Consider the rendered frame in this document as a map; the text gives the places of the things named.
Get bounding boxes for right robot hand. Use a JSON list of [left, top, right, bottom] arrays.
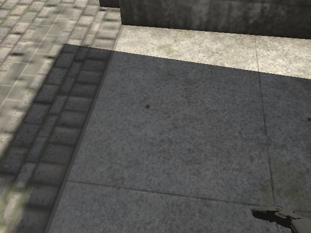
[[252, 205, 311, 233]]

